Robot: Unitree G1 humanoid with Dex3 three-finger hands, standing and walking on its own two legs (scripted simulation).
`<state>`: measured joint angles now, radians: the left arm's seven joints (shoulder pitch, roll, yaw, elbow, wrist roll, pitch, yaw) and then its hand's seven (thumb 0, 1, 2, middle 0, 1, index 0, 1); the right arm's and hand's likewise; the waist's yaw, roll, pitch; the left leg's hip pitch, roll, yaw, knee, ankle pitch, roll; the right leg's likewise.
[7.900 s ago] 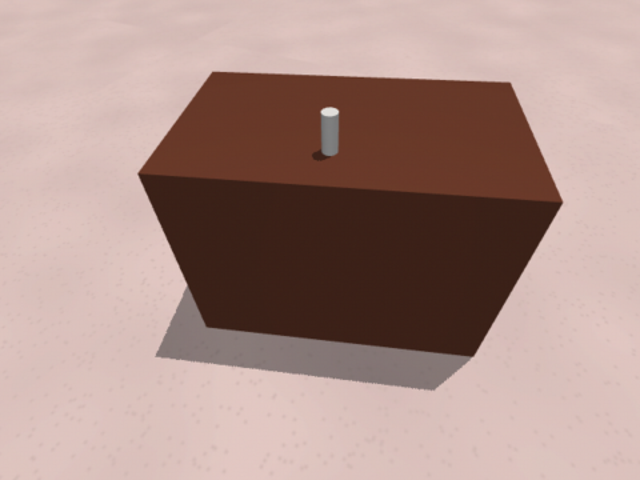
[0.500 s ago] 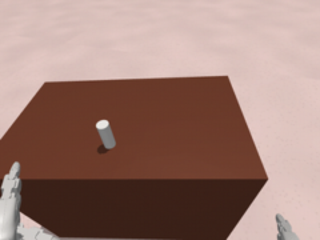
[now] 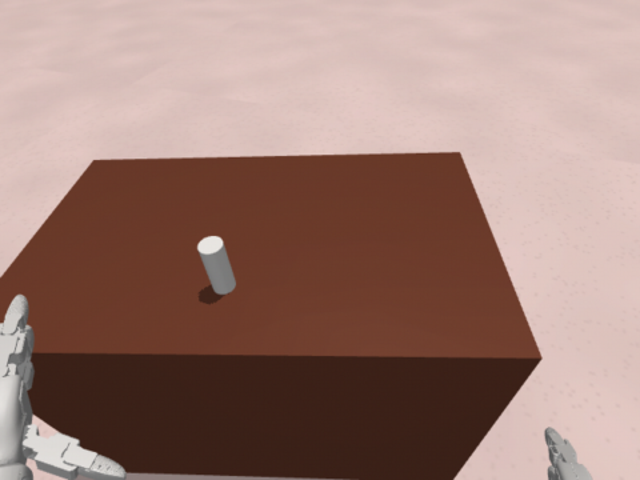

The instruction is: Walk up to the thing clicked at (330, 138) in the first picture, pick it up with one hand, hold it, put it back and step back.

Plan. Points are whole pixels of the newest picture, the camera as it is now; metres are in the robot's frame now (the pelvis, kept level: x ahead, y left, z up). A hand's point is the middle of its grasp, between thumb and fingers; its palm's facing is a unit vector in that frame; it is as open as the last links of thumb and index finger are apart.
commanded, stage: go down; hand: left
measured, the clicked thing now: (217, 266) +0.48 +0.23 -0.02
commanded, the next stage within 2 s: none
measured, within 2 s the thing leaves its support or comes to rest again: neither
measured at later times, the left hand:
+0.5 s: hand (48, 315) +0.29 +0.36 +0.10, palm faces +0.26 -0.96 -0.11, open 17.3 cm
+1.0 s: hand (38, 294) +0.31 +0.38 +0.11, palm faces +0.20 -0.98 -0.01, open 17.3 cm
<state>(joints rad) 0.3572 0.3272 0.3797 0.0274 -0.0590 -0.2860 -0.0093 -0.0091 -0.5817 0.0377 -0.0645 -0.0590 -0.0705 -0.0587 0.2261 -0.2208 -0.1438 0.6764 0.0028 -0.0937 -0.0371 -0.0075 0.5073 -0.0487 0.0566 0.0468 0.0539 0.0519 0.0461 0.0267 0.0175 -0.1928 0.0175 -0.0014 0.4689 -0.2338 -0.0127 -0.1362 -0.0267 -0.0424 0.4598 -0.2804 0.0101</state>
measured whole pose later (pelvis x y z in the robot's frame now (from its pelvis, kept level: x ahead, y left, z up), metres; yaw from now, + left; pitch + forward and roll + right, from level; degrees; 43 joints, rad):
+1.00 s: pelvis +0.00 +0.01 +0.00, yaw +0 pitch +4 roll -1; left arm -0.32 0.67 0.62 0.86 -0.28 -0.19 -0.58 -0.01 -0.49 0.08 -0.04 -0.02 -0.03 -0.03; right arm 0.18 -0.23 0.00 0.75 0.01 -0.19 -0.14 -0.01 0.52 -0.06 0.06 0.05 0.05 0.05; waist -0.02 -0.02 -0.07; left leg -0.36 0.02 0.00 0.55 -0.26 0.01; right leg -0.28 -0.03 -0.04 0.49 -0.28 0.03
